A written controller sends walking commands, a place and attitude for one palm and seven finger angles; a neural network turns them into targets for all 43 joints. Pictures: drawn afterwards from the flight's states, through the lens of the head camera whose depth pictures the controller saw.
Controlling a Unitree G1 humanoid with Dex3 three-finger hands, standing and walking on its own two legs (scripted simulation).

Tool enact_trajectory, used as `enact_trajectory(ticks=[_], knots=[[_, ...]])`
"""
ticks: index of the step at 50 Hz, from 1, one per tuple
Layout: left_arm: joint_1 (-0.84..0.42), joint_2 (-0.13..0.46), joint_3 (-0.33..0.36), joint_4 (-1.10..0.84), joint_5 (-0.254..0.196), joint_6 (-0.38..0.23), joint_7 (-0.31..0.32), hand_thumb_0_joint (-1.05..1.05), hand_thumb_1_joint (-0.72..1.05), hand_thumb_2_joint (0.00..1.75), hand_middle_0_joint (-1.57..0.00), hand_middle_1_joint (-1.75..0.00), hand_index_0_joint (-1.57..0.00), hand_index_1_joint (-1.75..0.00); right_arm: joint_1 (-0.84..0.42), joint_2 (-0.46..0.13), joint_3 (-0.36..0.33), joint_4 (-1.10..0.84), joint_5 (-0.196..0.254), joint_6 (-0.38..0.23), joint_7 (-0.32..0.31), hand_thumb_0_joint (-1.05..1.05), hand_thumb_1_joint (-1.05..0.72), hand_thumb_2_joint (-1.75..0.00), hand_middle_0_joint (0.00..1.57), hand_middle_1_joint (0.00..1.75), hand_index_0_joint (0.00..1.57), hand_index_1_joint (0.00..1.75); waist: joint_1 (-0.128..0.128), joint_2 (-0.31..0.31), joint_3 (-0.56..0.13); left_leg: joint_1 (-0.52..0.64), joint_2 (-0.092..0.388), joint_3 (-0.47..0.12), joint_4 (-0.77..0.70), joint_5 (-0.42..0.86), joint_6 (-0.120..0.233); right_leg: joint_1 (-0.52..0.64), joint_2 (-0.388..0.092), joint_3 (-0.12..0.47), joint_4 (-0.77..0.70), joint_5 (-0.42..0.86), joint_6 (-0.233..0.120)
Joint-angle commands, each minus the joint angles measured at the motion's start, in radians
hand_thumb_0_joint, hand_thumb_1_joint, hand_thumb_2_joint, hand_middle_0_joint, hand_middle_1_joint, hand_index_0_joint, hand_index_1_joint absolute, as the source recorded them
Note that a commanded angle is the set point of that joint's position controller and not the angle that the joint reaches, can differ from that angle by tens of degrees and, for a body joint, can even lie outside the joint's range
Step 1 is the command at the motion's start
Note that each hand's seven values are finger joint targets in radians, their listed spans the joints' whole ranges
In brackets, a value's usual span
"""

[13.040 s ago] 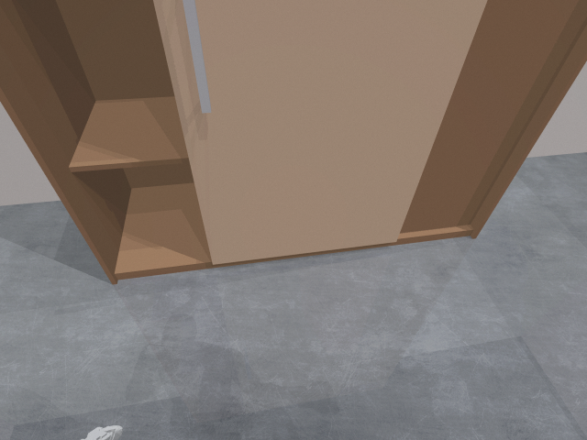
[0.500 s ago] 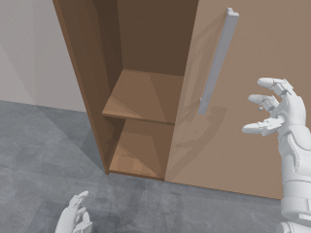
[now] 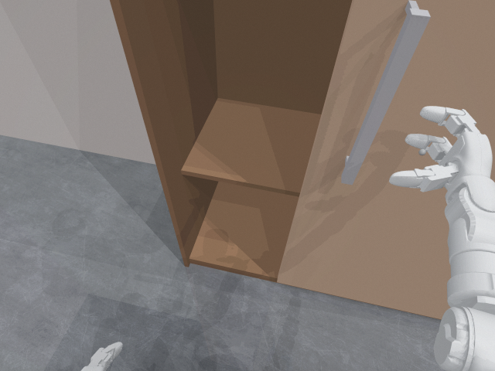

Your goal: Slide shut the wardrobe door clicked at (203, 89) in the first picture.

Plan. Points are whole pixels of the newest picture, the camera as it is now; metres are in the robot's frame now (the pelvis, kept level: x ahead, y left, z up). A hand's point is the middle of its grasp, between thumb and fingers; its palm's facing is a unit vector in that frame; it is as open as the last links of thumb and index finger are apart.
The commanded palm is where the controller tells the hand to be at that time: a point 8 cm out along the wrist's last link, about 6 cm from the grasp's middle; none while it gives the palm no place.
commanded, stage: move the hooked fingers beside the handle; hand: right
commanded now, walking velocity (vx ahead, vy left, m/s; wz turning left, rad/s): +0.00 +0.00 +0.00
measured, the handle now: (373, 108) +0.53 -0.16 +0.17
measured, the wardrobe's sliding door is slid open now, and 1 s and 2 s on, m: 0.38 0.38 0.38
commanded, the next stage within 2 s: none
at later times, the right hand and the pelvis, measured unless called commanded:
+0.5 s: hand (417, 147) +0.46 -0.23 +0.15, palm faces +0.17 +0.99 +0.00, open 14.0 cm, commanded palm +0.43 -0.27 +0.16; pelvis +0.01 +0.00 +0.00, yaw +1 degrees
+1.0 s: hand (411, 134) +0.48 -0.22 +0.16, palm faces +0.16 +0.99 +0.00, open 14.0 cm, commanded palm +0.44 -0.26 +0.16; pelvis +0.01 -0.01 -0.01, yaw +2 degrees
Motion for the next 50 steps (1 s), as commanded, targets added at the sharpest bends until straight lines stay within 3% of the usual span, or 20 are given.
enact_trajectory(ticks=[1,6,9,10,11,14,15,19,22,24,27,30,33,35,39,40,43,46,48,50], knots=[[0.022,0.129,0.048,-0.104,0.004,-0.029,0.003,0.00,0.90,0.90,-0.20,-0.30,-0.20,-0.30,-0.527,-0.276,-0.051,-0.159,-0.003,-0.109,-0.003,0.00,0.50,-0.30,0.30,1.20,0.30,1.20,0.021,0.001,-0.298,0.034,0.001,-0.032,-0.052,0.341,-0.006,0.164,0.025,0.024,-0.024,0.258,-0.040],[0.047,0.132,0.054,-0.106,0.007,-0.008,-0.005,0.00,0.90,0.90,-0.20,-0.30,-0.20,-0.30,-0.519,-0.303,-0.079,-0.077,-0.014,-0.129,-0.003,0.00,0.50,-0.30,0.30,1.20,0.30,1.20,0.015,-0.005,-0.326,0.051,0.001,-0.037,-0.033,0.400,-0.007,0.140,0.028,0.013,-0.006,0.288,-0.041],[0.062,0.134,0.058,-0.107,0.009,0.002,-0.012,0.00,0.90,0.90,-0.20,-0.30,-0.20,-0.30,-0.572,-0.278,-0.050,-0.064,-0.021,-0.142,-0.004,0.00,0.50,-0.30,0.30,1.20,0.30,1.20,0.031,0.000,-0.330,0.036,-0.001,-0.036,-0.028,0.415,-0.009,0.140,0.026,0.012,0.001,0.298,-0.043],[0.072,0.138,0.062,-0.105,0.010,0.007,-0.013,0.00,0.90,0.90,-0.20,-0.30,-0.20,-0.30,-0.566,-0.311,-0.078,-0.061,-0.025,-0.149,-0.008,0.00,0.50,-0.30,0.30,1.20,0.30,1.20,0.025,0.025,-0.355,0.050,-0.003,-0.035,-0.021,0.428,-0.010,0.140,0.025,0.014,0.004,0.311,-0.043],[0.071,0.135,0.062,-0.109,0.011,0.009,-0.015,0.00,0.90,0.90,-0.20,-0.30,-0.20,-0.30,-0.568,-0.279,-0.055,-0.064,-0.024,-0.151,-0.007,0.00,0.50,-0.30,0.30,1.20,0.30,1.20,0.028,-0.009,-0.359,0.044,-0.003,-0.037,-0.019,0.441,-0.009,0.150,0.026,0.010,0.005,0.328,-0.042],[0.082,0.140,0.068,-0.120,0.016,0.023,-0.022,0.00,0.90,0.90,-0.20,-0.30,-0.20,-0.30,-0.489,-0.329,-0.116,-0.076,-0.022,-0.161,-0.008,0.00,0.50,-0.30,0.30,1.20,0.30,1.20,0.001,0.019,-0.406,0.096,-0.004,-0.037,-0.002,0.506,-0.008,0.139,0.025,0.004,0.011,0.373,-0.043],[0.079,0.138,0.066,-0.126,0.013,0.029,-0.022,0.00,0.90,0.90,-0.20,-0.30,-0.20,-0.30,-0.447,-0.329,-0.119,-0.056,-0.023,-0.155,-0.006,0.00,0.50,-0.30,0.30,1.20,0.30,1.20,-0.007,0.022,-0.386,0.098,-0.003,-0.038,-0.003,0.509,-0.009,0.125,0.026,-0.001,0.008,0.366,-0.042],[0.074,0.139,0.064,-0.137,0.010,0.044,-0.024,0.00,0.90,0.90,-0.20,-0.30,-0.20,-0.30,-0.468,-0.323,-0.097,-0.066,-0.030,-0.149,0.003,0.00,0.50,-0.30,0.30,1.20,0.30,1.20,0.012,0.028,-0.309,0.062,-0.004,-0.036,-0.014,0.462,-0.010,0.092,0.022,-0.005,0.000,0.312,-0.046],[0.069,0.138,0.067,-0.144,0.008,0.049,-0.017,0.00,0.90,0.90,-0.20,-0.30,-0.20,-0.30,-0.490,-0.344,-0.111,-0.119,-0.023,-0.160,0.008,0.00,0.50,-0.30,0.30,1.20,0.30,1.20,0.012,-0.008,-0.346,0.060,-0.006,-0.041,-0.017,0.436,-0.008,0.120,0.022,-0.002,0.001,0.304,-0.046],[0.068,0.136,0.068,-0.138,0.009,0.047,-0.014,0.00,0.90,0.90,-0.20,-0.30,-0.20,-0.30,-0.543,-0.345,-0.108,-0.161,-0.015,-0.180,0.012,0.00,0.50,-0.30,0.30,1.20,0.30,1.20,0.026,-0.019,-0.362,0.055,-0.009,-0.043,-0.021,0.431,-0.009,0.142,0.019,0.002,0.006,0.307,-0.047],[0.061,0.128,0.064,-0.129,0.007,0.038,-0.011,0.00,0.90,0.90,-0.20,-0.30,-0.20,-0.30,-0.584,-0.269,-0.042,-0.185,-0.010,-0.193,0.017,0.00,0.50,-0.30,0.30,1.20,0.30,1.20,0.043,-0.089,-0.374,0.002,-0.014,-0.033,-0.021,0.389,-0.002,0.208,0.015,0.017,0.010,0.329,-0.041],[0.067,0.129,0.063,-0.105,0.005,0.030,-0.011,0.00,0.90,0.90,-0.20,-0.30,-0.20,-0.30,-0.610,-0.199,0.014,-0.111,-0.009,-0.169,0.012,0.00,0.50,-0.30,0.30,1.20,0.30,1.20,0.064,-0.070,-0.312,-0.069,-0.018,-0.020,-0.035,0.310,-0.001,0.207,0.010,0.036,0.008,0.281,-0.037],[0.081,0.143,0.060,-0.090,0.007,0.036,-0.012,0.00,0.90,0.90,-0.20,-0.30,-0.20,-0.30,-0.570,-0.221,-0.014,0.028,-0.010,-0.129,0.000,0.00,0.50,-0.30,0.30,1.20,0.30,1.20,0.058,0.008,-0.254,-0.073,-0.014,-0.015,-0.040,0.270,-0.001,0.131,0.014,0.040,-0.001,0.222,-0.038],[0.080,0.139,0.059,-0.102,0.009,0.037,-0.016,0.00,0.90,0.90,-0.20,-0.30,-0.20,-0.30,-0.583,-0.197,0.004,0.043,-0.020,-0.121,-0.010,0.00,0.50,-0.30,0.30,1.20,0.30,1.20,0.053,-0.003,-0.271,-0.078,-0.010,-0.014,-0.031,0.268,-0.002,0.126,0.017,0.037,-0.002,0.221,-0.036],[0.090,0.139,0.057,-0.115,0.021,0.039,-0.024,0.00,0.90,0.90,-0.20,-0.30,-0.20,-0.30,-0.641,-0.264,-0.042,0.002,-0.044,-0.174,-0.048,0.00,0.50,-0.30,0.30,1.20,0.30,1.20,0.043,-0.007,-0.347,-0.058,-0.011,-0.020,-0.009,0.275,-0.002,0.138,0.015,0.044,0.008,0.245,-0.033],[0.092,0.139,0.059,-0.115,0.023,0.039,-0.023,0.00,0.90,0.90,-0.20,-0.30,-0.20,-0.30,-0.650,-0.298,-0.073,-0.003,-0.046,-0.194,-0.057,0.00,0.50,-0.30,0.30,1.20,0.30,1.20,0.041,0.024,-0.360,-0.045,-0.013,-0.021,-0.004,0.287,-0.003,0.137,0.013,0.046,0.011,0.254,-0.034],[0.090,0.136,0.058,-0.122,0.028,0.039,-0.027,0.00,0.90,0.90,-0.20,-0.30,-0.20,-0.30,-0.686,-0.335,-0.089,-0.076,-0.058,-0.245,-0.066,0.00,0.50,-0.30,0.30,1.20,0.30,1.20,0.031,-0.038,-0.424,-0.021,-0.015,-0.028,0.015,0.329,0.001,0.176,0.011,0.046,0.024,0.315,-0.030],[0.083,0.131,0.059,-0.123,0.023,0.034,-0.032,0.00,0.90,0.90,-0.20,-0.30,-0.20,-0.30,-0.641,-0.287,-0.057,-0.071,-0.064,-0.246,-0.056,0.00,0.50,-0.30,0.30,1.20,0.30,1.20,0.031,-0.095,-0.419,-0.049,-0.019,-0.024,0.015,0.338,0.003,0.213,0.006,0.045,0.027,0.351,-0.024],[0.095,0.139,0.061,-0.117,0.022,0.043,-0.031,0.00,0.90,0.90,-0.20,-0.30,-0.20,-0.30,-0.584,-0.301,-0.075,-0.002,-0.060,-0.215,-0.043,0.00,0.50,-0.30,0.30,1.20,0.30,1.20,0.029,-0.034,-0.370,-0.034,-0.021,-0.020,0.005,0.340,0.004,0.161,0.006,0.042,0.023,0.334,-0.029],[0.091,0.139,0.061,-0.128,0.015,0.048,-0.030,0.00,0.90,0.90,-0.20,-0.30,-0.20,-0.30,-0.529,-0.263,-0.055,0.025,-0.045,-0.174,-0.023,0.00,0.50,-0.30,0.30,1.20,0.30,1.20,0.024,-0.020,-0.336,-0.025,-0.020,-0.016,-0.001,0.345,0.003,0.131,0.007,0.030,0.011,0.314,-0.030]])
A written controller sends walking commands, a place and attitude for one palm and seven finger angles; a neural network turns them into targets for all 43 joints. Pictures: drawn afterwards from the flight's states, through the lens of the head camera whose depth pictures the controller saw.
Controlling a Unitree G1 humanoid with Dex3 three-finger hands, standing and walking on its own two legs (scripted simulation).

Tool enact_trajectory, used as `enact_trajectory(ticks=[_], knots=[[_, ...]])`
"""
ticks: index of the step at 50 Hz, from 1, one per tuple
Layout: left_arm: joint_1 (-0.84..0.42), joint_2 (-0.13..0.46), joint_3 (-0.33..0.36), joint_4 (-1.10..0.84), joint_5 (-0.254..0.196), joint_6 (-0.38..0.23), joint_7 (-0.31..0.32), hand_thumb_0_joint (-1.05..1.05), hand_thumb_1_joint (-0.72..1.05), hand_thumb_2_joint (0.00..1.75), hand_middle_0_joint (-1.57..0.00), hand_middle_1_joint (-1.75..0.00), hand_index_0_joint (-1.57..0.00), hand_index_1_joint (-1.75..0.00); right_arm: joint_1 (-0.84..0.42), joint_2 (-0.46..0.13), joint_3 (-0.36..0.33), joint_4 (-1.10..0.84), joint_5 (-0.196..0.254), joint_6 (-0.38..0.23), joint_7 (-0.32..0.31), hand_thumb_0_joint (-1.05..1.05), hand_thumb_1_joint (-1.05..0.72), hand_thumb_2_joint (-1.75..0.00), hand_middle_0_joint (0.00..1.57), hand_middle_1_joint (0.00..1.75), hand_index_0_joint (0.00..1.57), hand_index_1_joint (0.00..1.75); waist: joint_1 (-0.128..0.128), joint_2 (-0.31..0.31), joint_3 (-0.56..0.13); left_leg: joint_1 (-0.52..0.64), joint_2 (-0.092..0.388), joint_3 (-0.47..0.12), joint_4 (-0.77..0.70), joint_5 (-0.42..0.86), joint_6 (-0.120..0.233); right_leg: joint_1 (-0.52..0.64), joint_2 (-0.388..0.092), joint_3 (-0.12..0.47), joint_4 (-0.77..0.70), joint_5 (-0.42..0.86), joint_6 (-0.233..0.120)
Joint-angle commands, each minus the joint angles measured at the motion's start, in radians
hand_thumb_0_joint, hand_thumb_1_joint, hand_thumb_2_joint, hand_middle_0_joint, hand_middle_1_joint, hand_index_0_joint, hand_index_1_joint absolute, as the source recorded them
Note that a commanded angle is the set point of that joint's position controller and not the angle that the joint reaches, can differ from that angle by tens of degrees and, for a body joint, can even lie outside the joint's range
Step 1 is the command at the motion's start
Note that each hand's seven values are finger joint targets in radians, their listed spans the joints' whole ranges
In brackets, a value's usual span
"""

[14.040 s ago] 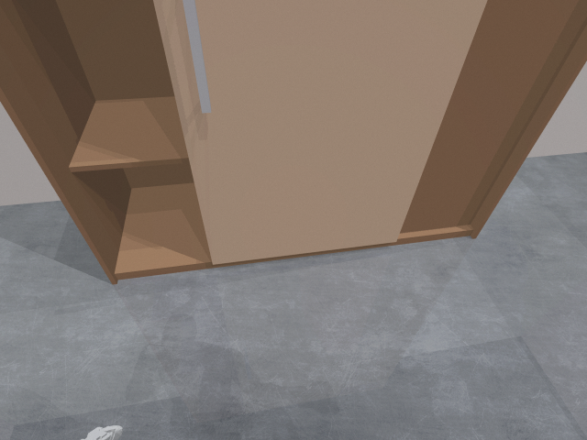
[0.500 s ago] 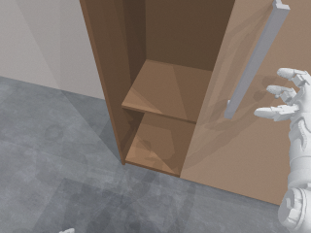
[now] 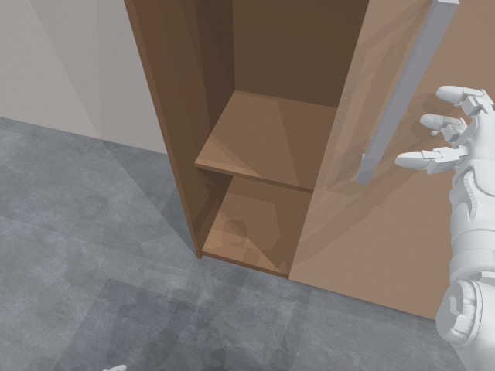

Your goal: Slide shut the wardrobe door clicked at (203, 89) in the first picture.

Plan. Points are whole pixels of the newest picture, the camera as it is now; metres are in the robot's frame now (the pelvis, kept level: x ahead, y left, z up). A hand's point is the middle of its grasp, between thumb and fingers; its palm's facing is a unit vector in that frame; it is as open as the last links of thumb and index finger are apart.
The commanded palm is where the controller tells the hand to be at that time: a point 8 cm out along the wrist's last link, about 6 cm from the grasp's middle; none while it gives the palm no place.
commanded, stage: move the hooked fingers beside the handle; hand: right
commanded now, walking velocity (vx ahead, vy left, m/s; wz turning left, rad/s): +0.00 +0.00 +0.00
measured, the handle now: (393, 105) +0.52 -0.16 +0.18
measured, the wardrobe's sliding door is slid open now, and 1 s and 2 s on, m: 0.38 0.38 0.38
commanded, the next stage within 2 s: none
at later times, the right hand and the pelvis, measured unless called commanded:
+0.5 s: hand (433, 147) +0.45 -0.22 +0.16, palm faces +0.18 +0.98 +0.00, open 14.0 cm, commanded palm +0.42 -0.26 +0.16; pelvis +0.00 +0.01 +0.00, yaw -1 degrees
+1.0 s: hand (442, 141) +0.44 -0.22 +0.17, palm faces +0.20 +0.98 -0.01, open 14.0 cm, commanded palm +0.41 -0.26 +0.16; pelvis +0.00 +0.01 +0.00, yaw +0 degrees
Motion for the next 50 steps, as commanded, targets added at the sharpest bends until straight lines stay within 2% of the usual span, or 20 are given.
enact_trajectory(ticks=[1,2,5,6,9,12,13,18,21,23,27,29,32,37,41,45,47,48,49,50], knots=[[0.034,0.161,0.058,-0.107,-0.010,-0.024,0.014,0.00,0.90,0.90,-0.20,-0.30,-0.20,-0.30,-0.387,-0.213,0.007,-0.172,0.027,-0.005,0.034,0.00,0.50,-0.30,0.30,1.20,0.30,1.20,-0.015,-0.041,-0.280,0.057,-0.018,0.013,-0.057,0.357,0.018,0.219,0.012,0.053,-0.062,0.347,-0.016],[0.037,0.161,0.058,-0.107,-0.012,-0.023,0.014,0.00,0.90,0.90,-0.20,-0.30,-0.20,-0.30,-0.383,-0.188,0.024,-0.160,0.035,0.010,0.042,0.00,0.50,-0.30,0.30,1.20,0.30,1.20,-0.009,-0.029,-0.256,0.043,-0.018,0.013,-0.064,0.343,0.016,0.212,0.011,0.053,-0.064,0.329,-0.017],[0.046,0.166,0.064,-0.109,-0.009,-0.019,0.018,0.00,0.90,0.90,-0.20,-0.30,-0.20,-0.30,-0.417,-0.223,-0.003,-0.218,0.045,0.008,0.039,0.00,0.50,-0.30,0.30,1.20,0.30,1.20,-0.007,0.016,-0.275,0.060,-0.019,0.012,-0.068,0.340,0.013,0.207,0.011,0.056,-0.066,0.317,-0.022],[0.041,0.163,0.065,-0.114,-0.008,-0.020,0.018,0.00,0.90,0.90,-0.20,-0.30,-0.20,-0.30,-0.425,-0.197,0.014,-0.249,0.049,0.001,0.036,0.00,0.50,-0.30,0.30,1.20,0.30,1.20,-0.003,-0.002,-0.297,0.056,-0.020,0.009,-0.069,0.341,0.012,0.228,0.013,0.054,-0.063,0.323,-0.023],[0.041,0.157,0.067,-0.105,-0.002,-0.027,0.017,0.00,0.90,0.90,-0.20,-0.30,-0.20,-0.30,-0.526,-0.240,-0.007,-0.385,0.042,-0.053,0.010,0.00,0.50,-0.30,0.30,1.20,0.30,1.20,0.001,-0.062,-0.382,0.066,-0.021,0.003,-0.059,0.353,0.013,0.296,0.012,0.066,-0.052,0.365,-0.019],[0.033,0.152,0.069,-0.098,0.001,-0.036,0.014,0.00,0.90,0.90,-0.20,-0.30,-0.20,-0.30,-0.465,-0.261,-0.035,-0.420,0.034,-0.071,-0.007,0.00,0.50,-0.30,0.30,1.20,0.30,1.20,-0.017,-0.106,-0.420,0.070,-0.023,0.002,-0.051,0.380,0.017,0.350,0.008,0.068,-0.041,0.426,-0.012],[0.033,0.155,0.067,-0.094,0.002,-0.033,0.014,0.00,0.90,0.90,-0.20,-0.30,-0.20,-0.30,-0.437,-0.282,-0.048,-0.410,0.031,-0.065,-0.008,0.00,0.50,-0.30,0.30,1.20,0.30,1.20,-0.020,-0.088,-0.404,0.087,-0.023,0.000,-0.053,0.395,0.018,0.327,0.009,0.065,-0.039,0.429,-0.015],[0.010,0.157,0.056,-0.107,-0.014,-0.021,0.017,0.00,0.90,0.90,-0.20,-0.30,-0.20,-0.30,-0.343,-0.205,0.012,-0.230,0.033,0.035,0.025,0.00,0.50,-0.30,0.30,1.20,0.30,1.20,-0.013,-0.019,-0.210,0.075,-0.013,0.008,-0.078,0.353,0.016,0.184,0.018,0.044,-0.071,0.296,-0.024],[0.007,0.161,0.056,-0.125,-0.017,-0.015,0.024,0.00,0.90,0.90,-0.20,-0.30,-0.20,-0.30,-0.335,-0.225,-0.005,-0.231,0.046,0.060,0.031,0.00,0.50,-0.30,0.30,1.20,0.30,1.20,-0.020,0.012,-0.239,0.092,-0.009,0.002,-0.083,0.353,0.012,0.178,0.024,0.037,-0.073,0.277,-0.027],[0.010,0.159,0.056,-0.123,-0.014,-0.014,0.027,0.00,0.90,0.90,-0.20,-0.30,-0.20,-0.30,-0.396,-0.222,0.002,-0.260,0.053,0.039,0.029,0.00,0.50,-0.30,0.30,1.20,0.30,1.20,-0.002,0.033,-0.243,0.086,-0.009,0.000,-0.082,0.357,0.009,0.187,0.021,0.040,-0.065,0.282,-0.028],[-0.001,0.147,0.060,-0.122,-0.009,-0.030,0.025,0.00,0.90,0.90,-0.20,-0.30,-0.20,-0.30,-0.507,-0.232,0.007,-0.415,0.048,-0.050,0.012,0.00,0.50,-0.30,0.30,1.20,0.30,1.20,-0.002,-0.066,-0.381,0.098,-0.013,-0.012,-0.064,0.382,0.012,0.298,0.022,0.052,-0.048,0.347,-0.024],[0.000,0.145,0.060,-0.109,-0.008,-0.035,0.021,0.00,0.90,0.90,-0.20,-0.30,-0.20,-0.30,-0.504,-0.215,0.020,-0.425,0.045,-0.064,0.008,0.00,0.50,-0.30,0.30,1.20,0.30,1.20,0.001,-0.094,-0.402,0.087,-0.015,-0.008,-0.061,0.391,0.014,0.333,0.018,0.060,-0.039,0.375,-0.020],[-0.002,0.148,0.057,-0.091,-0.014,-0.034,0.021,0.00,0.90,0.90,-0.20,-0.30,-0.20,-0.30,-0.443,-0.175,0.042,-0.299,0.047,-0.021,0.014,0.00,0.50,-0.30,0.30,1.20,0.30,1.20,0.007,-0.039,-0.300,0.053,-0.017,0.004,-0.072,0.354,0.013,0.279,0.016,0.062,-0.052,0.329,-0.020],[0.001,0.158,0.049,-0.107,-0.017,-0.017,0.025,0.00,0.90,0.90,-0.20,-0.30,-0.20,-0.30,-0.387,-0.200,0.022,-0.154,0.039,0.061,0.017,0.00,0.50,-0.30,0.30,1.20,0.30,1.20,-0.007,0.036,-0.204,0.066,-0.003,0.001,-0.087,0.325,0.007,0.157,0.027,0.044,-0.073,0.241,-0.027],[0.003,0.153,0.053,-0.135,-0.006,-0.014,0.023,0.00,0.90,0.90,-0.20,-0.30,-0.20,-0.30,-0.414,-0.311,-0.067,-0.301,0.035,-0.013,0.000,0.00,0.50,-0.30,0.30,1.20,0.30,1.20,-0.036,0.019,-0.348,0.164,-0.003,-0.019,-0.061,0.420,0.006,0.188,0.031,0.035,-0.056,0.313,-0.030],[-0.007,0.144,0.057,-0.138,-0.005,-0.020,0.020,0.00,0.90,0.90,-0.20,-0.30,-0.20,-0.30,-0.411,-0.325,-0.072,-0.432,0.034,-0.087,0.007,0.00,0.50,-0.30,0.30,1.20,0.30,1.20,-0.037,-0.045,-0.408,0.192,-0.010,-0.026,-0.048,0.470,0.009,0.250,0.026,0.033,-0.051,0.372,-0.029],[-0.013,0.143,0.056,-0.127,-0.013,-0.023,0.021,0.00,0.90,0.90,-0.20,-0.30,-0.20,-0.30,-0.389,-0.254,-0.017,-0.391,0.037,-0.064,0.028,0.00,0.50,-0.30,0.30,1.20,0.30,1.20,-0.020,-0.092,-0.354,0.131,-0.013,-0.015,-0.059,0.431,0.014,0.272,0.022,0.037,-0.052,0.367,-0.025],[-0.008,0.143,0.056,-0.121,-0.015,-0.022,0.020,0.00,0.90,0.90,-0.20,-0.30,-0.20,-0.30,-0.382,-0.212,0.017,-0.347,0.041,-0.039,0.040,0.00,0.50,-0.30,0.30,1.20,0.30,1.20,-0.005,-0.072,-0.303,0.106,-0.013,-0.012,-0.071,0.410,0.013,0.257,0.020,0.036,-0.052,0.345,-0.028],[-0.003,0.153,0.056,-0.112,-0.020,-0.020,0.024,0.00,0.90,0.90,-0.20,-0.30,-0.20,-0.30,-0.364,-0.225,0.008,-0.281,0.047,-0.008,0.049,0.00,0.50,-0.30,0.30,1.20,0.30,1.20,-0.004,-0.032,-0.250,0.086,-0.014,-0.008,-0.082,0.372,0.011,0.218,0.019,0.039,-0.063,0.294,-0.028],[-0.008,0.155,0.055,-0.112,-0.024,-0.019,0.026,0.00,0.90,0.90,-0.20,-0.30,-0.20,-0.30,-0.369,-0.196,0.038,-0.260,0.054,0.018,0.061,0.00,0.50,-0.30,0.30,1.20,0.30,1.20,0.003,-0.045,-0.216,0.065,-0.011,-0.008,-0.093,0.342,0.009,0.204,0.022,0.036,-0.069,0.256,-0.027]])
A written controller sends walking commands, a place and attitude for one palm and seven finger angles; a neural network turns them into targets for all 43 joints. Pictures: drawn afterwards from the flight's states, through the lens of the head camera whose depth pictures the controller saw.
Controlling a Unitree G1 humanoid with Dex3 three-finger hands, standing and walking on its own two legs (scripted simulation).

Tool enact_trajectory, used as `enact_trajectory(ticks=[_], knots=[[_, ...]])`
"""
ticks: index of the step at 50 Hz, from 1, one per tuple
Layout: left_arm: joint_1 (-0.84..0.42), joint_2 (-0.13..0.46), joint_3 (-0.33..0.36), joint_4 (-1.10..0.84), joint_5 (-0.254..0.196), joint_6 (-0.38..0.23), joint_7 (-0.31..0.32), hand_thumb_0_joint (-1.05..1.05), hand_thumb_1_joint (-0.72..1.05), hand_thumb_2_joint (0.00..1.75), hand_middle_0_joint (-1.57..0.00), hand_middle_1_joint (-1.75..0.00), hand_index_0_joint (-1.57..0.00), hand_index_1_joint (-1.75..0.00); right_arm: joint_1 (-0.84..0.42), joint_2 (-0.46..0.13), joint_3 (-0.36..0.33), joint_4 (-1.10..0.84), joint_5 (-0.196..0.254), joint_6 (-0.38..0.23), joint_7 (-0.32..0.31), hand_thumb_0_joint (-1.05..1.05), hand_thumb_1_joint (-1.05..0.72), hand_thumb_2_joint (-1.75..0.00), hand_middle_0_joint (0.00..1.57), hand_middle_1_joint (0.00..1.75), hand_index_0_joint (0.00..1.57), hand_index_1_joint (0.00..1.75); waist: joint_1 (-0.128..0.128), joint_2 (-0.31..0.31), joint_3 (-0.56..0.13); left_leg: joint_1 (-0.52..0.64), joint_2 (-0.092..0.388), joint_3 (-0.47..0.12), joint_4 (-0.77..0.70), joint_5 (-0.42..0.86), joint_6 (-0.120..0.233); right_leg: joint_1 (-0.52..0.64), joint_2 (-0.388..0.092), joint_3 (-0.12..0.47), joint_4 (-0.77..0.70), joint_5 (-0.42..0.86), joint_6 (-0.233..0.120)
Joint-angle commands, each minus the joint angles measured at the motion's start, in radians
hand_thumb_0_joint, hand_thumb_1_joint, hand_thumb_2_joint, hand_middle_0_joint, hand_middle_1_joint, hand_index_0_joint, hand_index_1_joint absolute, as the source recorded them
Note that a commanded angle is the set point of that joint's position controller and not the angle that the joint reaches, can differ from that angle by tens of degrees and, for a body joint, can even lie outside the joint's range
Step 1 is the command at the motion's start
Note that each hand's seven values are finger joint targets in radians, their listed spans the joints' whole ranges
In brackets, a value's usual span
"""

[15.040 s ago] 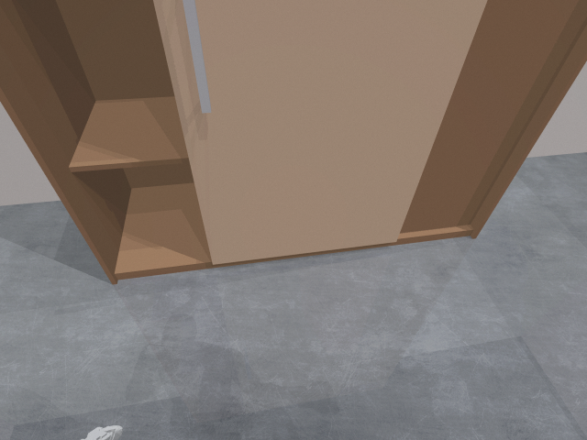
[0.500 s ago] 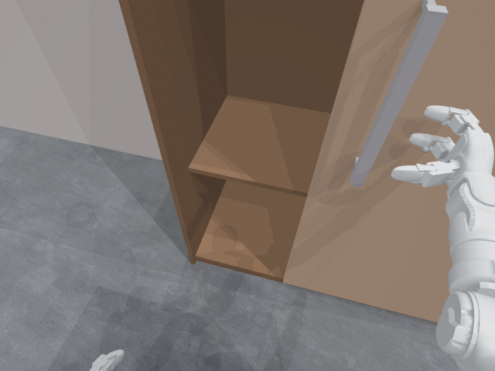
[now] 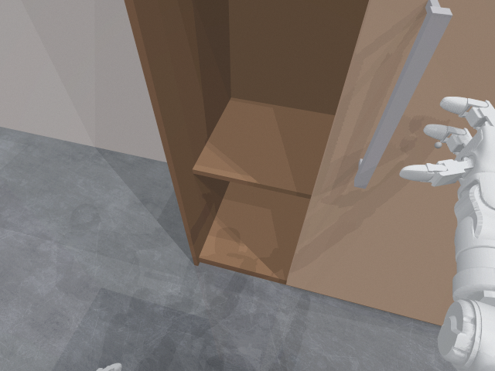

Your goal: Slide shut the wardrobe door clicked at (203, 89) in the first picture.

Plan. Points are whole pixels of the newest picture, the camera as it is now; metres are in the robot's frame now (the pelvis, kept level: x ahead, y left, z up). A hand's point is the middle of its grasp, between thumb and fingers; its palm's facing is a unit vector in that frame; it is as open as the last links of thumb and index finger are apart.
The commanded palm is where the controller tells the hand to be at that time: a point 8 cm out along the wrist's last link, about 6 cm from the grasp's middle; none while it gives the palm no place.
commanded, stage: move the hooked fingers beside the handle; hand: right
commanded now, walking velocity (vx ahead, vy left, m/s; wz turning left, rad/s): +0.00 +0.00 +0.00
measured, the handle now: (389, 110) +0.52 -0.17 +0.18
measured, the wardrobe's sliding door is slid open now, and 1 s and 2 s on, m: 0.38 0.38 0.38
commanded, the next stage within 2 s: feel for the door with the fingertips in 1.56 s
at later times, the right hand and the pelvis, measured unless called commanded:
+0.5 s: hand (436, 152) +0.44 -0.24 +0.16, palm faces +0.20 +0.98 -0.01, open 14.0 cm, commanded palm +0.41 -0.27 +0.16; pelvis +0.00 -0.01 +0.00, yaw +0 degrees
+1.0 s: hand (428, 138) +0.46 -0.22 +0.17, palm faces +0.18 +0.98 -0.01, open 14.0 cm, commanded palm +0.41 -0.27 +0.16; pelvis +0.00 -0.01 +0.00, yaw +0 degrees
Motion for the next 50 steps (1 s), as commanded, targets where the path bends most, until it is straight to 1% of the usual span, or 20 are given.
enact_trajectory(ticks=[1,3,5,10,12,15,17,18,22,24,28,29,32,35,40,43,44,45,47,50], knots=[[-0.001,0.149,0.046,-0.096,-0.013,-0.034,0.020,0.00,0.90,0.90,-0.20,-0.30,-0.20,-0.30,-0.462,-0.195,0.040,-0.095,0.028,0.021,0.044,0.00,0.50,-0.30,0.30,1.20,0.30,1.20,0.022,0.004,-0.189,0.013,0.003,-0.010,-0.085,0.306,-0.008,0.143,0.034,0.030,-0.059,0.219,-0.044],[0.000,0.148,0.045,-0.097,-0.012,-0.037,0.022,0.00,0.90,0.90,-0.20,-0.30,-0.20,-0.30,-0.506,-0.155,0.068,-0.094,0.035,0.043,0.043,0.00,0.50,-0.30,0.30,1.20,0.30,1.20,0.026,-0.029,-0.188,-0.008,0.006,-0.010,-0.088,0.279,-0.004,0.150,0.038,0.034,-0.056,0.209,-0.043],[0.011,0.150,0.047,-0.091,-0.006,-0.041,0.021,0.00,0.90,0.90,-0.20,-0.30,-0.20,-0.30,-0.554,-0.177,0.056,-0.127,0.033,0.028,0.025,0.00,0.50,-0.30,0.30,1.20,0.30,1.20,0.033,-0.009,-0.235,-0.013,0.004,-0.008,-0.084,0.272,-0.006,0.175,0.036,0.045,-0.052,0.224,-0.043],[0.012,0.140,0.056,-0.091,0.011,-0.059,0.009,0.00,0.90,0.90,-0.20,-0.30,-0.20,-0.30,-0.598,-0.240,-0.009,-0.317,0.022,-0.087,-0.039,0.00,0.50,-0.30,0.30,1.20,0.30,1.20,0.003,-0.048,-0.444,0.053,-0.005,-0.010,-0.039,0.369,-0.004,0.304,0.027,0.061,-0.028,0.378,-0.032],[0.006,0.138,0.053,-0.086,0.012,-0.062,0.004,0.00,0.90,0.90,-0.20,-0.30,-0.20,-0.30,-0.538,-0.239,-0.017,-0.279,0.008,-0.086,-0.050,0.00,0.50,-0.30,0.30,1.20,0.30,1.20,-0.005,-0.048,-0.414,0.055,-0.004,-0.006,-0.034,0.378,-0.003,0.287,0.026,0.057,-0.030,0.388,-0.029],[0.002,0.144,0.041,-0.087,0.004,-0.045,0.003,0.00,0.90,0.90,-0.20,-0.30,-0.20,-0.30,-0.463,-0.252,-0.019,-0.105,-0.012,-0.019,-0.039,0.00,0.50,-0.30,0.30,1.20,0.30,1.20,-0.003,0.008,-0.231,0.038,0.003,-0.008,-0.056,0.335,-0.006,0.140,0.033,0.036,-0.053,0.272,-0.039],[-0.003,0.148,0.040,-0.105,0.000,-0.036,0.007,0.00,0.90,0.90,-0.20,-0.30,-0.20,-0.30,-0.423,-0.276,-0.029,-0.069,-0.020,0.019,-0.025,0.00,0.50,-0.30,0.30,1.20,0.30,1.20,-0.017,0.014,-0.204,0.047,0.008,-0.008,-0.059,0.331,-0.004,0.107,0.035,0.029,-0.064,0.254,-0.039],[-0.004,0.151,0.040,-0.118,0.002,-0.029,0.009,0.00,0.90,0.90,-0.20,-0.30,-0.20,-0.30,-0.394,-0.290,-0.049,-0.074,-0.018,0.029,-0.021,0.00,0.50,-0.30,0.30,1.20,0.30,1.20,-0.031,0.003,-0.223,0.071,0.009,-0.011,-0.057,0.351,-0.001,0.108,0.038,0.024,-0.058,0.271,-0.041],[-0.006,0.142,0.046,-0.139,0.002,-0.031,0.013,0.00,0.90,0.90,-0.20,-0.30,-0.20,-0.30,-0.483,-0.273,-0.031,-0.243,0.013,-0.017,-0.001,0.00,0.50,-0.30,0.30,1.20,0.30,1.20,-0.015,-0.014,-0.330,0.089,0.001,-0.015,-0.051,0.392,-0.002,0.191,0.031,0.028,-0.047,0.330,-0.039],[-0.009,0.137,0.050,-0.135,0.004,-0.040,0.012,0.00,0.90,0.90,-0.20,-0.30,-0.20,-0.30,-0.519,-0.225,0.001,-0.330,0.034,-0.057,0.003,0.00,0.50,-0.30,0.30,1.20,0.30,1.20,0.000,-0.034,-0.382,0.076,-0.007,-0.015,-0.050,0.396,-0.003,0.261,0.025,0.039,-0.038,0.368,-0.037],[-0.004,0.141,0.052,-0.091,0.001,-0.052,0.016,0.00,0.90,0.90,-0.20,-0.30,-0.20,-0.30,-0.540,-0.189,0.032,-0.287,0.040,-0.053,0.010,0.00,0.50,-0.30,0.30,1.20,0.30,1.20,0.024,-0.037,-0.314,0.020,-0.008,-0.010,-0.064,0.350,-0.003,0.268,0.021,0.047,-0.035,0.339,-0.037],[-0.006,0.141,0.048,-0.085,-0.003,-0.051,0.016,0.00,0.90,0.90,-0.20,-0.30,-0.20,-0.30,-0.511,-0.170,0.047,-0.228,0.034,-0.030,0.013,0.00,0.50,-0.30,0.30,1.20,0.30,1.20,0.021,-0.059,-0.277,0.003,-0.005,-0.007,-0.066,0.330,-0.001,0.246,0.024,0.049,-0.045,0.317,-0.034],[-0.002,0.146,0.044,-0.074,-0.007,-0.046,0.017,0.00,0.90,0.90,-0.20,-0.30,-0.20,-0.30,-0.509,-0.147,0.078,-0.113,0.017,0.032,0.010,0.00,0.50,-0.30,0.30,1.20,0.30,1.20,0.030,-0.034,-0.183,-0.046,0.002,0.003,-0.077,0.252,-0.002,0.177,0.029,0.057,-0.058,0.228,-0.034],[0.004,0.149,0.045,-0.084,0.000,-0.046,0.015,0.00,0.90,0.90,-0.20,-0.30,-0.20,-0.30,-0.553,-0.178,0.051,-0.137,0.011,0.030,-0.012,0.00,0.50,-0.30,0.30,1.20,0.30,1.20,0.024,-0.026,-0.250,-0.028,0.004,0.000,-0.071,0.253,-0.001,0.189,0.033,0.060,-0.051,0.238,-0.036],[0.010,0.143,0.046,-0.088,0.012,-0.056,0.010,0.00,0.90,0.90,-0.20,-0.30,-0.20,-0.30,-0.625,-0.246,-0.007,-0.230,0.010,-0.068,-0.049,0.00,0.50,-0.30,0.30,1.20,0.30,1.20,0.014,-0.009,-0.380,0.026,-0.003,-0.008,-0.041,0.322,-0.005,0.249,0.027,0.067,-0.035,0.323,-0.032],[0.009,0.144,0.045,-0.087,0.015,-0.054,0.006,0.00,0.90,0.90,-0.20,-0.30,-0.20,-0.30,-0.599,-0.299,-0.037,-0.225,-0.017,-0.091,-0.058,0.00,0.50,-0.30,0.30,1.20,0.30,1.20,0.001,-0.036,-0.377,0.050,-0.002,-0.013,-0.034,0.348,-0.002,0.234,0.030,0.059,-0.030,0.342,-0.033],[0.004,0.138,0.042,-0.091,0.011,-0.052,0.004,0.00,0.90,0.90,-0.20,-0.30,-0.20,-0.30,-0.556,-0.266,-0.016,-0.179,-0.025,-0.078,-0.052,0.00,0.50,-0.30,0.30,1.20,0.30,1.20,-0.002,-0.079,-0.349,0.035,-0.001,-0.013,-0.034,0.345,0.000,0.228,0.030,0.051,-0.035,0.337,-0.031],[0.009,0.139,0.041,-0.088,0.010,-0.052,0.002,0.00,0.90,0.90,-0.20,-0.30,-0.20,-0.30,-0.552,-0.244,0.001,-0.147,-0.025,-0.064,-0.046,0.00,0.50,-0.30,0.30,1.20,0.30,1.20,0.008,-0.048,-0.312,0.021,-0.001,-0.007,-0.040,0.339,-0.002,0.210,0.030,0.050,-0.036,0.322,-0.033],[0.011,0.145,0.043,-0.099,0.005,-0.043,0.002,0.00,0.90,0.90,-0.20,-0.30,-0.20,-0.30,-0.468,-0.252,-0.009,-0.096,-0.020,-0.027,-0.023,0.00,0.50,-0.30,0.30,1.20,0.30,1.20,-0.008,-0.035,-0.287,0.042,0.000,-0.009,-0.044,0.354,-0.001,0.170,0.031,0.038,-0.042,0.312,-0.034],[0.005,0.145,0.047,-0.128,-0.001,-0.033,0.002,0.00,0.90,0.90,-0.20,-0.30,-0.20,-0.30,-0.391,-0.218,-0.007,-0.139,0.012,0.012,0.006,0.00,0.50,-0.30,0.30,1.20,0.30,1.20,-0.027,-0.023,-0.322,0.089,-0.001,-0.006,-0.044,0.418,0.002,0.181,0.032,0.028,-0.042,0.365,-0.036]])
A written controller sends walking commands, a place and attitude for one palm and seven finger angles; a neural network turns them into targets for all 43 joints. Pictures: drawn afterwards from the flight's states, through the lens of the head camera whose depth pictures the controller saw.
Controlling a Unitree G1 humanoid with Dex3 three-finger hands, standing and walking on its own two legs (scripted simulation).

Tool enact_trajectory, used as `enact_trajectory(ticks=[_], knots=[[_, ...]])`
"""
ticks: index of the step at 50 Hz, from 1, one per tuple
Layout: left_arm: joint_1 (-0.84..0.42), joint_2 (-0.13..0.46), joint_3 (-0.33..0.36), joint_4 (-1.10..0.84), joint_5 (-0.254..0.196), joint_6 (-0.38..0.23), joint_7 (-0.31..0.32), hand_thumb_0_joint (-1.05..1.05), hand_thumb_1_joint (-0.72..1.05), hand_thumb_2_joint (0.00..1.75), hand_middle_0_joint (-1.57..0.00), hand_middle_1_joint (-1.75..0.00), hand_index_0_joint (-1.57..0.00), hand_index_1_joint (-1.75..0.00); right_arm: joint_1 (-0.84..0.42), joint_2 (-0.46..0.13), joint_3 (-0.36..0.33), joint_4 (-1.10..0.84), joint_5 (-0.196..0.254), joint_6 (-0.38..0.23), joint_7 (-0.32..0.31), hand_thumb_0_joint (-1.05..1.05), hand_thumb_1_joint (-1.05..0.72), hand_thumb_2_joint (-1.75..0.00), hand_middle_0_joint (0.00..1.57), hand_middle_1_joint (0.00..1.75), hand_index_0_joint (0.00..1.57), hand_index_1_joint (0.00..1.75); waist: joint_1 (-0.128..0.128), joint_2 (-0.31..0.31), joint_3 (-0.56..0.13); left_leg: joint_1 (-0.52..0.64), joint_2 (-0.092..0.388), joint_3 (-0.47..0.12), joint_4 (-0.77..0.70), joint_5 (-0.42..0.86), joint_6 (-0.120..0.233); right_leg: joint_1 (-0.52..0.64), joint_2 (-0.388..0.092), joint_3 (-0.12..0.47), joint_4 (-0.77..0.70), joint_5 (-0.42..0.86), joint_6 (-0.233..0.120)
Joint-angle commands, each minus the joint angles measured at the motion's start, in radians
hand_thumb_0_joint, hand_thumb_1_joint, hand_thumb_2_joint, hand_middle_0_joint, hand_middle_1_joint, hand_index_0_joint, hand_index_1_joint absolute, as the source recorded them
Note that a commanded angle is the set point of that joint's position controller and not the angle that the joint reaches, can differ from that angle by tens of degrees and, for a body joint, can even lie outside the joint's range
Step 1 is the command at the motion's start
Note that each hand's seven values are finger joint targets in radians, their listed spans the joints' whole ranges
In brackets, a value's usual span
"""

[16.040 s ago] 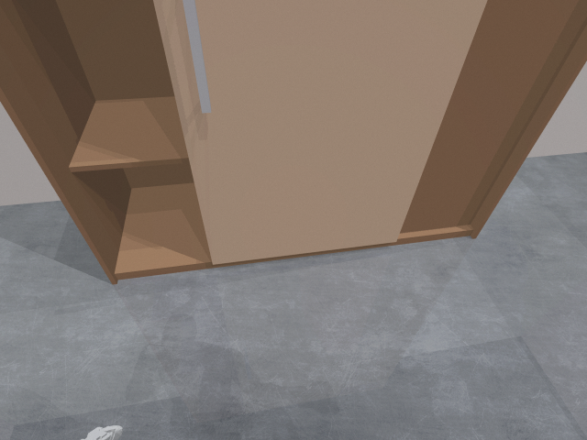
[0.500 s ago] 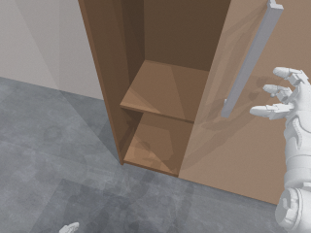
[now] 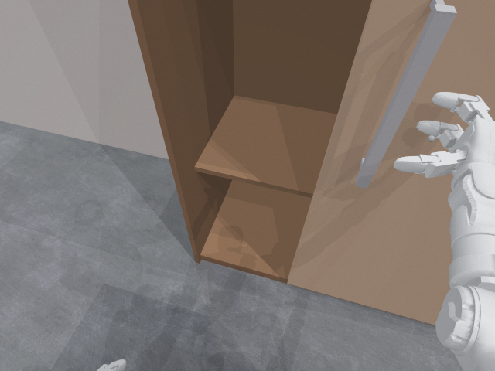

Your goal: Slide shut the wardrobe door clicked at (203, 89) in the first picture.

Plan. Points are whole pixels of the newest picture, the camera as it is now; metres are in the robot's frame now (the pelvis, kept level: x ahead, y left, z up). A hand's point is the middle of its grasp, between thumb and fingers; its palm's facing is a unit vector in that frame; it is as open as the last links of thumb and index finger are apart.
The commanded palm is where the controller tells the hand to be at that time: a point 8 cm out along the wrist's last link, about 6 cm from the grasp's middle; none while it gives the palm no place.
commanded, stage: move the hooked fingers beside the handle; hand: right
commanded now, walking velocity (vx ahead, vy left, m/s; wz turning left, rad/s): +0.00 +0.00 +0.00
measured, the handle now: (392, 110) +0.52 -0.17 +0.18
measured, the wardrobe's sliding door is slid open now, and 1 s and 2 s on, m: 0.38 0.38 0.38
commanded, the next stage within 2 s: feel for the door with the fingertips in 0.56 s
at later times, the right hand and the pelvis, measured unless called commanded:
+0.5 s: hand (434, 150) +0.44 -0.22 +0.17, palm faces +0.18 +0.98 +0.02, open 14.0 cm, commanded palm +0.41 -0.27 +0.16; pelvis -0.01 +0.00 +0.00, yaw -1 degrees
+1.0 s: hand (407, 142) +0.46 -0.18 +0.16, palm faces +0.15 +0.99 +0.03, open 14.0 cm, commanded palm +0.42 -0.23 +0.16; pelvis +0.00 +0.00 +0.00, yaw +0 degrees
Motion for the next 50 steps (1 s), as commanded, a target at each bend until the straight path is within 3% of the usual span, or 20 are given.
enact_trajectory(ticks=[1,4,6,10,14,17,20,21,23,26,27,29,32,33,34,36,39,43,48,50], knots=[[0.014,0.150,0.058,-0.130,-0.009,-0.024,0.013,0.00,0.90,0.90,-0.20,-0.30,-0.20,-0.30,-0.318,-0.210,-0.019,-0.234,0.043,-0.015,0.037,0.00,0.50,-0.30,0.30,1.20,0.30,1.20,-0.031,0.014,-0.306,0.110,-0.009,0.001,-0.059,0.422,0.006,0.203,0.022,0.033,-0.054,0.365,-0.029],[0.011,0.153,0.063,-0.130,-0.008,-0.022,0.016,0.00,0.90,0.90,-0.20,-0.30,-0.20,-0.30,-0.339,-0.211,-0.029,-0.318,0.067,-0.027,0.038,0.00,0.50,-0.30,0.30,1.20,0.30,1.20,-0.021,0.053,-0.300,0.117,-0.012,-0.004,-0.070,0.427,0.000,0.205,0.020,0.031,-0.057,0.352,-0.034],[0.008,0.150,0.066,-0.124,-0.005,-0.026,0.019,0.00,0.90,0.90,-0.20,-0.30,-0.20,-0.30,-0.355,-0.250,-0.064,-0.365,0.066,-0.042,0.027,0.00,0.50,-0.30,0.30,1.20,0.30,1.20,-0.026,0.037,-0.305,0.120,-0.011,-0.010,-0.072,0.417,-0.001,0.212,0.023,0.031,-0.056,0.341,-0.036],[-0.004,0.139,0.059,-0.102,-0.006,-0.030,0.022,0.00,0.90,0.90,-0.20,-0.30,-0.20,-0.30,-0.431,-0.234,-0.015,-0.404,0.038,-0.059,0.015,0.00,0.50,-0.30,0.30,1.20,0.30,1.20,-0.001,-0.059,-0.266,0.065,-0.008,-0.012,-0.079,0.354,0.003,0.239,0.024,0.039,-0.056,0.309,-0.034],[-0.014,0.138,0.058,-0.101,-0.007,-0.038,0.025,0.00,0.90,0.90,-0.20,-0.30,-0.20,-0.30,-0.430,-0.216,-0.001,-0.401,0.046,-0.050,0.024,0.00,0.50,-0.30,0.30,1.20,0.30,1.20,-0.006,-0.086,-0.325,0.074,-0.007,-0.012,-0.078,0.350,0.008,0.278,0.028,0.048,-0.052,0.317,-0.031],[-0.022,0.141,0.054,-0.101,-0.011,-0.042,0.025,0.00,0.90,0.90,-0.20,-0.30,-0.20,-0.30,-0.392,-0.174,0.022,-0.346,0.062,-0.022,0.032,0.00,0.50,-0.30,0.30,1.20,0.30,1.20,-0.005,-0.052,-0.288,0.062,-0.007,-0.001,-0.081,0.345,0.007,0.260,0.026,0.050,-0.058,0.311,-0.028],[-0.010,0.152,0.050,-0.096,-0.012,-0.035,0.027,0.00,0.90,0.90,-0.20,-0.30,-0.20,-0.30,-0.375,-0.186,0.007,-0.210,0.064,0.017,0.030,0.00,0.50,-0.30,0.30,1.20,0.30,1.20,0.003,0.074,-0.199,0.047,-0.003,0.000,-0.093,0.303,-0.003,0.169,0.028,0.047,-0.068,0.232,-0.034],[-0.012,0.155,0.049,-0.096,-0.012,-0.033,0.028,0.00,0.90,0.90,-0.20,-0.30,-0.20,-0.30,-0.391,-0.210,-0.004,-0.189,0.058,0.021,0.028,0.00,0.50,-0.30,0.30,1.20,0.30,1.20,0.000,0.066,-0.189,0.046,0.002,-0.004,-0.094,0.295,-0.003,0.151,0.030,0.046,-0.070,0.218,-0.034],[-0.007,0.156,0.048,-0.101,-0.007,-0.028,0.027,0.00,0.90,0.90,-0.20,-0.30,-0.20,-0.30,-0.416,-0.255,-0.028,-0.201,0.040,0.005,0.018,0.00,0.50,-0.30,0.30,1.20,0.30,1.20,-0.009,0.041,-0.213,0.060,0.005,-0.010,-0.086,0.297,0.000,0.151,0.033,0.043,-0.064,0.227,-0.035],[-0.006,0.142,0.051,-0.121,-0.002,-0.031,0.021,0.00,0.90,0.90,-0.20,-0.30,-0.20,-0.30,-0.439,-0.257,-0.028,-0.305,0.025,-0.055,0.008,0.00,0.50,-0.30,0.30,1.20,0.30,1.20,-0.020,-0.031,-0.336,0.085,0.000,-0.014,-0.060,0.355,0.005,0.228,0.033,0.045,-0.046,0.310,-0.032],[-0.011,0.138,0.050,-0.119,-0.002,-0.033,0.019,0.00,0.90,0.90,-0.20,-0.30,-0.20,-0.30,-0.471,-0.245,-0.011,-0.333,0.027,-0.076,0.007,0.00,0.50,-0.30,0.30,1.20,0.30,1.20,-0.011,-0.052,-0.337,0.076,-0.002,-0.014,-0.062,0.355,0.005,0.246,0.030,0.047,-0.045,0.317,-0.030],[-0.003,0.142,0.052,-0.110,-0.001,-0.035,0.019,0.00,0.90,0.90,-0.20,-0.30,-0.20,-0.30,-0.480,-0.249,-0.021,-0.323,0.039,-0.096,0.013,0.00,0.50,-0.30,0.30,1.20,0.30,1.20,-0.001,-0.011,-0.339,0.078,-0.009,-0.015,-0.063,0.352,0.002,0.245,0.025,0.051,-0.042,0.310,-0.032],[-0.003,0.146,0.049,-0.094,-0.007,-0.036,0.025,0.00,0.90,0.90,-0.20,-0.30,-0.20,-0.30,-0.499,-0.247,-0.015,-0.246,0.044,-0.082,0.028,0.00,0.50,-0.30,0.30,1.20,0.30,1.20,0.009,-0.016,-0.274,0.049,-0.007,-0.012,-0.075,0.298,0.001,0.209,0.026,0.052,-0.056,0.245,-0.030],[0.001,0.150,0.049,-0.094,-0.006,-0.035,0.025,0.00,0.90,0.90,-0.20,-0.30,-0.20,-0.30,-0.487,-0.259,-0.023,-0.232,0.037,-0.074,0.030,0.00,0.50,-0.30,0.30,1.20,0.30,1.20,0.002,-0.025,-0.268,0.050,-0.005,-0.014,-0.077,0.291,0.004,0.199,0.028,0.049,-0.054,0.241,-0.032],[-0.002,0.145,0.046,-0.094,-0.009,-0.036,0.023,0.00,0.90,0.90,-0.20,-0.30,-0.20,-0.30,-0.505,-0.213,0.024,-0.226,0.031,-0.065,0.034,0.00,0.50,-0.30,0.30,1.20,0.30,1.20,0.011,-0.070,-0.259,0.029,-0.003,-0.010,-0.077,0.285,0.006,0.213,0.028,0.051,-0.060,0.242,-0.029],[0.004,0.143,0.050,-0.095,-0.008,-0.041,0.018,0.00,0.90,0.90,-0.20,-0.30,-0.20,-0.30,-0.480,-0.165,0.051,-0.227,0.032,-0.047,0.034,0.00,0.50,-0.30,0.30,1.20,0.30,1.20,0.005,-0.094,-0.274,0.005,-0.007,-0.002,-0.073,0.284,0.009,0.240,0.026,0.058,-0.053,0.268,-0.025],[0.019,0.149,0.057,-0.095,-0.006,-0.039,0.016,0.00,0.90,0.90,-0.20,-0.30,-0.20,-0.30,-0.451,-0.161,0.029,-0.234,0.054,-0.037,0.023,0.00,0.50,-0.30,0.30,1.20,0.30,1.20,0.003,0.002,-0.306,0.039,-0.012,0.004,-0.073,0.314,0.005,0.235,0.022,0.061,-0.052,0.296,-0.026],[0.021,0.146,0.063,-0.089,0.000,-0.043,0.008,0.00,0.90,0.90,-0.20,-0.30,-0.20,-0.30,-0.449,-0.145,0.021,-0.282,0.058,-0.046,-0.011,0.00,0.50,-0.30,0.30,1.20,0.30,1.20,-0.006,0.019,-0.313,0.047,-0.015,0.008,-0.066,0.337,0.006,0.244,0.018,0.063,-0.049,0.337,-0.025],[0.018,0.140,0.062,-0.089,0.008,-0.038,-0.005,0.00,0.90,0.90,-0.20,-0.30,-0.20,-0.30,-0.425,-0.173,-0.004,-0.315,0.013,-0.046,-0.073,0.00,0.50,-0.30,0.30,1.20,0.30,1.20,-0.024,-0.005,-0.293,0.056,-0.014,0.005,-0.059,0.342,0.007,0.223,0.019,0.056,-0.051,0.344,-0.024],[0.009,0.131,0.064,-0.096,0.007,-0.039,-0.009,0.00,0.90,0.90,-0.20,-0.30,-0.20,-0.30,-0.455,-0.138,0.023,-0.360,0.006,-0.050,-0.089,0.00,0.50,-0.30,0.30,1.20,0.30,1.20,-0.019,-0.028,-0.312,0.052,-0.014,0.005,-0.053,0.348,0.007,0.245,0.020,0.054,-0.051,0.352,-0.022]])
